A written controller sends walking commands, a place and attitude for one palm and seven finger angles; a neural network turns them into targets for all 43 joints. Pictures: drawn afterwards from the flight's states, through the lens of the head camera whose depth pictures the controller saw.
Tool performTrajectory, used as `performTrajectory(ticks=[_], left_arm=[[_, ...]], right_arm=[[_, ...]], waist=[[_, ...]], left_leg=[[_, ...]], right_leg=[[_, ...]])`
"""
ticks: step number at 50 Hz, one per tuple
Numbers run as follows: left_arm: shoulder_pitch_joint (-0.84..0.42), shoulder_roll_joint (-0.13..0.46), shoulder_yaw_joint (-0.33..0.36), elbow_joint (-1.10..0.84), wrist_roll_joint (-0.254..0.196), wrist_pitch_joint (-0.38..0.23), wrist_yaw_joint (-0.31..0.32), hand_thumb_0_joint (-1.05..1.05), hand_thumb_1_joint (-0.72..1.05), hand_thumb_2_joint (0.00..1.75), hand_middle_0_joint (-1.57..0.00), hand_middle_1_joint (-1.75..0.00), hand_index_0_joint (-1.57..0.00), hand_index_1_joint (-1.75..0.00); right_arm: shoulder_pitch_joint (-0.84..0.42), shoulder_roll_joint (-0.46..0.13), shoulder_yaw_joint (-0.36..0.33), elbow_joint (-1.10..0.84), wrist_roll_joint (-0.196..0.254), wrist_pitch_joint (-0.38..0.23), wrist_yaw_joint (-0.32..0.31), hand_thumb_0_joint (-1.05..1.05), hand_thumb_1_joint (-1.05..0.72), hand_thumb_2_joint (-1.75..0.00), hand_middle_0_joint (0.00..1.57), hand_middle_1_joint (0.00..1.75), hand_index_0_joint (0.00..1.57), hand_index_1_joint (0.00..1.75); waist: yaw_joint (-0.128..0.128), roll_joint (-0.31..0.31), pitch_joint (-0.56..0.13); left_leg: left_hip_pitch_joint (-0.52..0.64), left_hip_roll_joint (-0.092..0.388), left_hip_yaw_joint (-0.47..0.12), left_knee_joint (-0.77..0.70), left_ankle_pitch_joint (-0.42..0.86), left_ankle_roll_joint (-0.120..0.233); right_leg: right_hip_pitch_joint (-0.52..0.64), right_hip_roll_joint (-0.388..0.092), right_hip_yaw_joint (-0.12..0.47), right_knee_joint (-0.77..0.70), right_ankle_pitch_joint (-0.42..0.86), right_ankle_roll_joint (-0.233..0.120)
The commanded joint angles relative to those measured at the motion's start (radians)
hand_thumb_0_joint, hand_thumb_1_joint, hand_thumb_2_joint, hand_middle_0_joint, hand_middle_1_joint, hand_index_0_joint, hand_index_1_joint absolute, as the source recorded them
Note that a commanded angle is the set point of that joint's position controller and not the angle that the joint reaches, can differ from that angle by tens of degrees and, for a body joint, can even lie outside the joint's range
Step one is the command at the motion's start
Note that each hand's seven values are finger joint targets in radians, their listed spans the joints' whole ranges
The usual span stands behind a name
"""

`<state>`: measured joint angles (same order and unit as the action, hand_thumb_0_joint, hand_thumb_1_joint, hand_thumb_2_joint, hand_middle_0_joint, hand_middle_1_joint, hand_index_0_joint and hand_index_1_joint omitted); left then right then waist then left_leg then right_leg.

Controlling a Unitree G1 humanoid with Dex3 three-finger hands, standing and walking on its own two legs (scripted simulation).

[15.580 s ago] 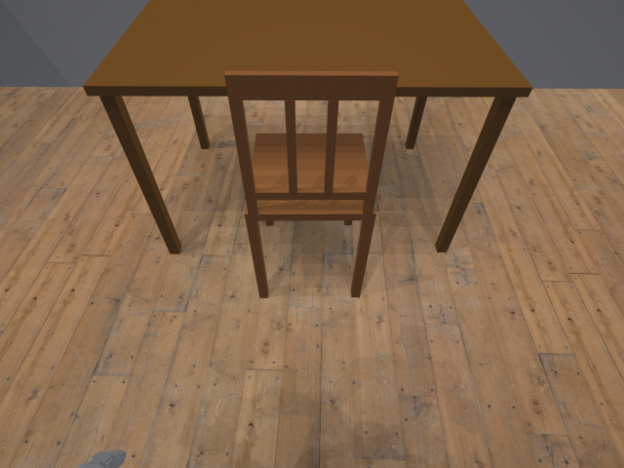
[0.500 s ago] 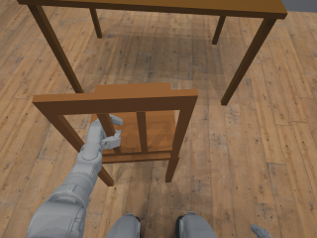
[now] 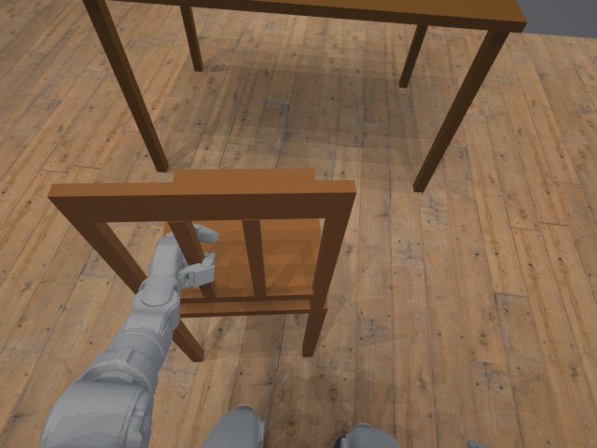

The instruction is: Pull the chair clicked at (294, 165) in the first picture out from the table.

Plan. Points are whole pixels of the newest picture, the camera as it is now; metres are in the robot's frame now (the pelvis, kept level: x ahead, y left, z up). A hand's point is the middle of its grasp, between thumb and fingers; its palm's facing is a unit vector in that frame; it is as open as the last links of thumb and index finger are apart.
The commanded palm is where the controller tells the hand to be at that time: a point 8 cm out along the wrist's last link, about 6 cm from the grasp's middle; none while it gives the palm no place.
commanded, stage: step backward, pulling the chair out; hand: left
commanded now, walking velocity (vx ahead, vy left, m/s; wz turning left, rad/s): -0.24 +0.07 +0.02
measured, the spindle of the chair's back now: (197, 261) +0.38 +0.19 -0.08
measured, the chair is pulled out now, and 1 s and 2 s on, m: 0.53 0.65 0.65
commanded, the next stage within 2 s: stop walking, hand still on the chair in 0.04 s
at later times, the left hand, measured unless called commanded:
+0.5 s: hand (194, 334) +0.26 +0.17 -0.06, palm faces +0.13 -0.97 -0.18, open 5.5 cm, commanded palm +0.23 +0.21 -0.04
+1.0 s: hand (188, 347) +0.24 +0.17 -0.05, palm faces +0.19 -0.97 -0.18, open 5.6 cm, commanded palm +0.21 +0.22 -0.04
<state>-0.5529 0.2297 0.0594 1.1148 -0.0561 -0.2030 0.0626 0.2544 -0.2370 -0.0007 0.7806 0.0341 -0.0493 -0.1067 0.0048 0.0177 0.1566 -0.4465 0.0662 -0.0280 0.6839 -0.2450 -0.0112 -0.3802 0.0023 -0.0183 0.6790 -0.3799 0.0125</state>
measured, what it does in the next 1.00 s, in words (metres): steps on the spot: right foot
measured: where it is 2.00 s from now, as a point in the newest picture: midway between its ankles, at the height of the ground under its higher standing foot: outside the picture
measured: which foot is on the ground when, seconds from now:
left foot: down 0.00-1.00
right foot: up 0.00-0.00, down 0.02-1.00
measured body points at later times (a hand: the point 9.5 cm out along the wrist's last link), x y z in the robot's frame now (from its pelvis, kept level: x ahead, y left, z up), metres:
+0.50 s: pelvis -0.04 -0.02 +0.00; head -0.01 -0.01 +0.45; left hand +0.25 +0.22 -0.04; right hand +0.06 -0.25 -0.12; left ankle +0.06 +0.12 -0.71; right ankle +0.03 -0.15 -0.72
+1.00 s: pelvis +0.01 -0.02 +0.02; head +0.02 -0.02 +0.47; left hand +0.22 +0.22 -0.04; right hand +0.15 -0.27 -0.08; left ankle +0.03 +0.12 -0.72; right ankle +0.03 -0.15 -0.72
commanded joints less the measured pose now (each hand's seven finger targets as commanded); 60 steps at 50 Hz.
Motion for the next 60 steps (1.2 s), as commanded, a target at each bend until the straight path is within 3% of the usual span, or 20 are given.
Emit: performTrajectory(ticks=[1, 2, 4, 5, 6, 9, 12, 15, 19, 21, 23, 24, 26, 29, 32, 35, 37, 39, 44, 60], left_arm=[[-0.310, 0.188, 0.034, -0.143, 0.034, -0.063, 0.006, 0.00, 0.90, 0.90, -0.50, -1.45, -0.50, -1.45], [-0.323, 0.196, 0.033, -0.139, 0.041, -0.057, 0.007, 0.00, 0.90, 0.90, -0.50, -1.45, -0.50, -1.45], [-0.345, 0.267, 0.064, -0.159, 0.031, -0.045, 0.021, 0.00, 0.90, 0.90, -0.50, -1.45, -0.50, -1.45], [-0.342, 0.275, 0.058, -0.160, 0.025, -0.043, 0.025, 0.00, 0.90, 0.90, -0.50, -1.45, -0.50, -1.45], [-0.307, 0.296, 0.071, -0.142, 0.020, -0.037, 0.029, 0.00, 0.90, 0.90, -0.50, -1.45, -0.50, -1.45], [-0.220, 0.270, 0.103, -0.332, 0.034, -0.050, 0.037, 0.00, 0.90, 0.90, -0.50, -1.45, -0.50, -1.45], [-0.183, 0.221, 0.073, -0.415, 0.034, -0.041, 0.041, 0.00, 0.90, 0.90, -0.50, -1.45, -0.50, -1.45], [-0.143, 0.174, 0.053, -0.496, 0.018, -0.024, 0.034, 0.00, 0.90, 0.90, -0.50, -1.45, -0.50, -1.45], [-0.060, 0.155, 0.035, -0.502, 0.026, -0.011, 0.016, 0.00, 0.90, 0.90, -0.50, -1.45, -0.50, -1.45], [-0.048, 0.176, 0.041, -0.533, 0.034, -0.016, 0.011, 0.00, 0.90, 0.90, -0.50, -1.45, -0.50, -1.45], [-0.044, 0.172, 0.035, -0.565, 0.041, -0.022, 0.018, 0.00, 0.90, 0.90, -0.50, -1.45, -0.50, -1.45], [-0.031, 0.165, 0.035, -0.560, 0.042, -0.017, 0.026, 0.00, 0.90, 0.90, -0.50, -1.45, -0.50, -1.45], [0.039, 0.157, 0.035, -0.555, 0.045, -0.009, 0.030, 0.00, 0.90, 0.90, -0.50, -1.45, -0.50, -1.45], [0.129, 0.143, 0.056, -0.599, 0.046, -0.028, 0.031, 0.00, 0.90, 0.90, -0.50, -1.45, -0.50, -1.45], [0.211, 0.136, 0.056, -0.594, 0.053, -0.031, 0.035, 0.00, 0.90, 0.90, -0.50, -1.45, -0.50, -1.45], [0.265, 0.127, 0.052, -0.602, 0.058, -0.034, 0.039, 0.00, 0.90, 0.90, -0.50, -1.45, -0.50, -1.45], [0.298, 0.137, 0.057, -0.610, 0.061, -0.027, 0.040, 0.00, 0.90, 0.90, -0.50, -1.45, -0.50, -1.45], [0.297, 0.138, 0.056, -0.638, 0.057, -0.022, 0.044, 0.00, 0.90, 0.90, -0.50, -1.45, -0.50, -1.45], [0.383, 0.140, 0.065, -0.681, 0.051, -0.008, 0.048, 0.00, 0.90, 0.90, -0.50, -1.45, -0.50, -1.45], [0.480, 0.129, 0.053, -0.708, 0.039, 0.022, 0.053, 0.00, 0.90, 0.90, -0.50, -1.45, -0.50, -1.45]], right_arm=[[0.044, -0.184, -0.049, -0.057, -0.001, -0.039, -0.003, 0.00, -0.90, -0.90, 0.20, 0.30, 0.20, 0.30], [0.028, -0.173, -0.047, -0.064, 0.006, -0.039, -0.002, 0.00, -0.90, -0.90, 0.20, 0.30, 0.20, 0.30], [0.016, -0.171, -0.059, -0.087, 0.025, -0.034, -0.013, 0.00, -0.90, -0.90, 0.20, 0.30, 0.20, 0.30], [0.011, -0.161, -0.053, -0.082, 0.025, -0.031, -0.014, 0.00, -0.90, -0.90, 0.20, 0.30, 0.20, 0.30], [0.016, -0.167, -0.052, -0.071, 0.022, -0.028, -0.017, 0.00, -0.90, -0.90, 0.20, 0.30, 0.20, 0.30], [-0.036, -0.145, -0.036, -0.138, 0.004, -0.018, -0.008, 0.00, -0.90, -0.90, 0.20, 0.30, 0.20, 0.30], [-0.056, -0.148, -0.031, -0.179, 0.000, -0.014, -0.010, 0.00, -0.90, -0.90, 0.20, 0.30, 0.20, 0.30], [-0.062, -0.142, -0.032, -0.201, 0.003, -0.020, -0.005, 0.00, -0.90, -0.90, 0.20, 0.30, 0.20, 0.30], [-0.049, -0.134, -0.034, -0.192, -0.001, -0.026, 0.006, 0.00, -0.90, -0.90, 0.20, 0.30, 0.20, 0.30], [-0.032, -0.130, -0.036, -0.179, -0.004, -0.030, 0.007, 0.00, -0.90, -0.90, 0.20, 0.30, 0.20, 0.30], [-0.037, -0.108, -0.036, -0.167, -0.009, -0.036, 0.004, 0.00, -0.90, -0.90, 0.20, 0.30, 0.20, 0.30], [-0.043, -0.107, -0.034, -0.146, -0.014, -0.045, 0.004, 0.00, -0.90, -0.90, 0.20, 0.30, 0.20, 0.30], [-0.048, -0.107, -0.031, -0.117, -0.019, -0.060, 0.011, 0.00, -0.90, -0.90, 0.20, 0.30, 0.20, 0.30], [-0.071, -0.114, -0.032, -0.146, -0.023, -0.071, 0.007, 0.00, -0.90, -0.90, 0.20, 0.30, 0.20, 0.30], [-0.097, -0.106, -0.024, -0.161, -0.010, -0.061, 0.010, 0.00, -0.90, -0.90, 0.20, 0.30, 0.20, 0.30], [-0.087, -0.096, -0.023, -0.174, -0.011, -0.070, 0.011, 0.00, -0.90, -0.90, 0.20, 0.30, 0.20, 0.30], [-0.081, -0.101, -0.028, -0.176, -0.011, -0.075, 0.013, 0.00, -0.90, -0.90, 0.20, 0.30, 0.20, 0.30], [-0.084, -0.106, -0.034, -0.184, -0.010, -0.076, 0.013, 0.00, -0.90, -0.90, 0.20, 0.30, 0.20, 0.30], [-0.104, -0.106, -0.036, -0.192, -0.011, -0.071, 0.009, 0.00, -0.90, -0.90, 0.20, 0.30, 0.20, 0.30], [-0.129, -0.102, -0.030, -0.219, -0.008, -0.020, -0.003, 0.00, -0.90, -0.90, 0.20, 0.30, 0.20, 0.30]], waist=[[-0.015, 0.197, -0.385], [-0.020, 0.132, -0.405], [-0.031, -0.086, -0.421], [-0.032, -0.129, -0.415], [-0.029, -0.098, -0.395], [-0.027, -0.047, -0.392], [-0.021, 0.112, -0.333], [-0.010, 0.204, -0.332], [-0.004, 0.211, -0.315], [-0.009, 0.084, -0.288], [-0.034, -0.145, -0.272], [-0.043, -0.167, -0.273], [-0.054, -0.086, -0.261], [-0.023, -0.036, -0.205], [-0.009, 0.190, -0.184], [-0.002, 0.074, -0.237], [-0.008, 0.069, -0.263], [-0.011, 0.029, -0.269], [-0.012, 0.048, -0.326], [-0.008, 0.064, -0.268]], left_leg=[[0.245, 0.193, -0.215, -0.091, 0.365, 0.089], [0.181, 0.164, -0.158, -0.080, 0.284, 0.057], [0.131, 0.060, -0.035, 0.017, -0.033, -0.008], [0.144, 0.018, -0.017, 0.077, -0.137, -0.020], [0.171, 0.006, -0.019, 0.093, -0.158, -0.020], [0.220, 0.024, -0.069, -0.048, -0.131, 0.021], [0.111, 0.102, -0.205, -0.262, -0.349, 0.080], [-0.004, 0.165, -0.268, -0.381, -0.481, 0.122], [-0.028, 0.102, -0.135, -0.324, -0.484, 0.094], [0.037, 0.027, -0.048, -0.204, -0.417, 0.057], [0.225, -0.071, 0.039, 0.096, -0.246, 0.004], [0.279, -0.073, 0.024, 0.169, -0.174, 0.003], [0.346, -0.060, -0.004, 0.106, -0.140, 0.012], [0.248, 0.043, -0.139, -0.264, -0.106, 0.057], [0.084, 0.119, -0.228, -0.455, -0.372, 0.102], [0.178, 0.065, -0.116, -0.336, -0.145, 0.075], [0.224, 0.035, -0.065, -0.308, -0.099, 0.046], [0.267, 0.029, -0.048, -0.283, -0.040, 0.038], [0.333, 0.047, -0.040, -0.258, 0.199, 0.032], [0.326, 0.048, -0.040, -0.288, 0.136, 0.033]], right_leg=[[0.147, -0.055, 0.064, -0.251, 0.192, -0.016], [0.189, -0.088, 0.082, -0.220, 0.257, -0.025], [0.128, -0.224, 0.236, -0.254, 0.163, -0.080], [0.072, -0.293, 0.273, -0.301, 0.088, -0.108], [0.031, -0.309, 0.272, -0.318, 0.047, -0.124], [0.028, -0.220, 0.158, -0.223, -0.017, -0.076], [0.069, -0.070, 0.061, -0.108, -0.202, -0.024], [0.236, 0.002, 0.007, 0.057, -0.073, -0.014], [0.310, 0.005, -0.005, -0.034, -0.057, -0.021], [0.232, -0.023, 0.043, -0.199, -0.093, -0.031], [-0.038, -0.185, 0.271, -0.394, -0.326, -0.102], [-0.100, -0.238, 0.287, -0.417, -0.313, -0.132], [-0.154, -0.226, 0.208, -0.382, -0.255, -0.125], [0.011, -0.080, 0.126, -0.231, -0.067, -0.044], [0.166, -0.031, 0.059, -0.129, -0.009, -0.013], [0.210, -0.054, 0.082, -0.263, 0.114, -0.016], [0.195, -0.074, 0.113, -0.298, 0.107, -0.022], [0.170, -0.085, 0.140, -0.316, 0.133, -0.033], [0.219, -0.093, 0.114, -0.282, 0.338, -0.035], [0.183, -0.094, 0.103, -0.321, 0.271, -0.036]])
